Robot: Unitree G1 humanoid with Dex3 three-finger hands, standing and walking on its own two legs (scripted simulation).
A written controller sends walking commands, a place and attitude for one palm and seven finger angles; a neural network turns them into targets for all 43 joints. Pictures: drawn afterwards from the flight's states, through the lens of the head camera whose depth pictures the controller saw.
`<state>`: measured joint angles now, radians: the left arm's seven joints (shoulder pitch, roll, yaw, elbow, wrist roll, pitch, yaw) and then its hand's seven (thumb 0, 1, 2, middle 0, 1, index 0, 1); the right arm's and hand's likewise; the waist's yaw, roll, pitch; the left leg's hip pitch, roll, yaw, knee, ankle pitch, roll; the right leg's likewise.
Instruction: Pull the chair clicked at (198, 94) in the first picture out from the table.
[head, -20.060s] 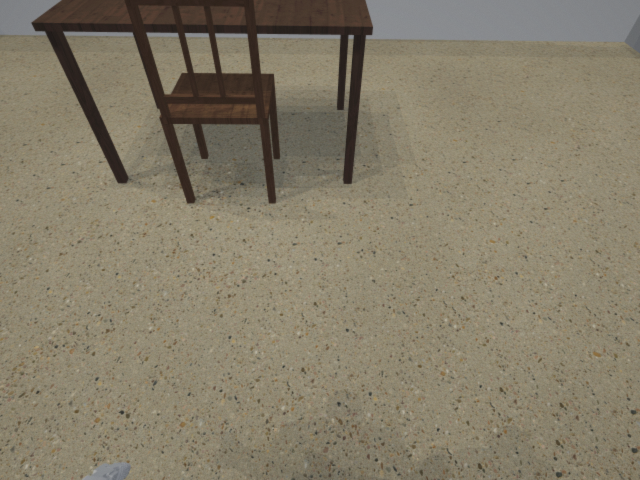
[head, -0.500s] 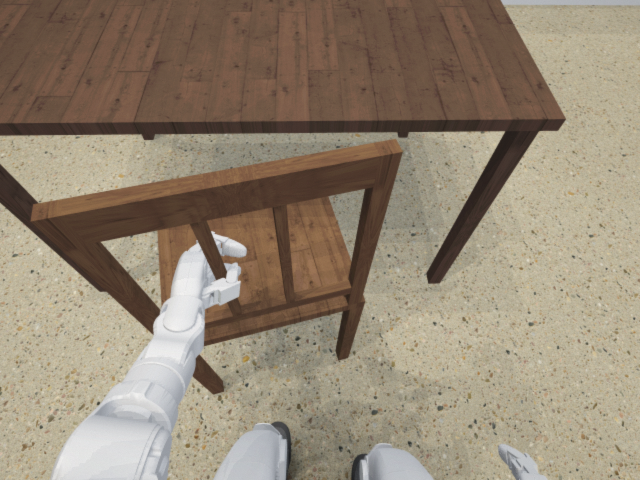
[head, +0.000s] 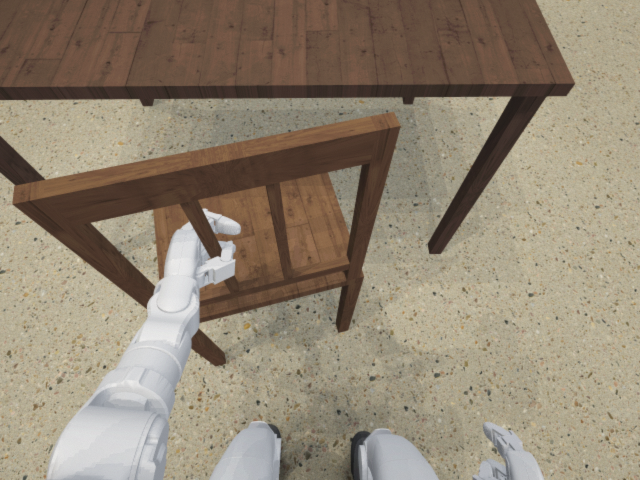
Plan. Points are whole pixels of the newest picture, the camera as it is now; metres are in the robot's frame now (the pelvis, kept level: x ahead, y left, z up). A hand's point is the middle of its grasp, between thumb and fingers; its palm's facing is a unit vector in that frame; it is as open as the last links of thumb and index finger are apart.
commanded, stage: step backward, pulling the chair out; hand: left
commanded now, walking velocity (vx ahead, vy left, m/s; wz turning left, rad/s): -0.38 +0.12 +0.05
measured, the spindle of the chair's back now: (215, 252) +0.41 +0.16 -0.07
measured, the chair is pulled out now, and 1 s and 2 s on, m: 0.17 0.38 0.60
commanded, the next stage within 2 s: stop walking, hand still on the chair in 1.58 s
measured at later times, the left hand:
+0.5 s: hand (222, 328) +0.29 +0.13 -0.05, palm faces +0.02 -0.98 -0.19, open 5.0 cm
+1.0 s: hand (206, 426) +0.18 +0.14 -0.05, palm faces +0.04 -0.98 -0.19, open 4.9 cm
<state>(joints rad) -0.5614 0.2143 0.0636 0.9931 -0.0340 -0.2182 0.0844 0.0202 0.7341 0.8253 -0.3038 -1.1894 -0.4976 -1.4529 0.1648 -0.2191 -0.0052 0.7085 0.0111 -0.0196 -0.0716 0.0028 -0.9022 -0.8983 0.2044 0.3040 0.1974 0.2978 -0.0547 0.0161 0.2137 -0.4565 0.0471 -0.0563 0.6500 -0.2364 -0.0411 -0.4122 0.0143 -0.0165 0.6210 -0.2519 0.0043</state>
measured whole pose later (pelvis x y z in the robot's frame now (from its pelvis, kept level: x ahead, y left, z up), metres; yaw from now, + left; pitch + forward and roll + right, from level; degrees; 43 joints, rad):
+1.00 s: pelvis -0.20 +0.00 +0.00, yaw +3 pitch +1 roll +0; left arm -0.55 0.17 0.06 1.05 -0.02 -0.23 0.10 0.01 0.74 0.82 -0.28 -1.19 -0.50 -1.45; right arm 0.19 -0.26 -0.01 0.79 0.03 -0.03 -0.11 0.00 -0.90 -0.90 0.21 0.30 0.20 0.30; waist -0.08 0.01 0.18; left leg -0.40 0.01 -0.05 0.72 -0.42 -0.04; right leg -0.47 -0.04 -0.03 0.59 -0.14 0.01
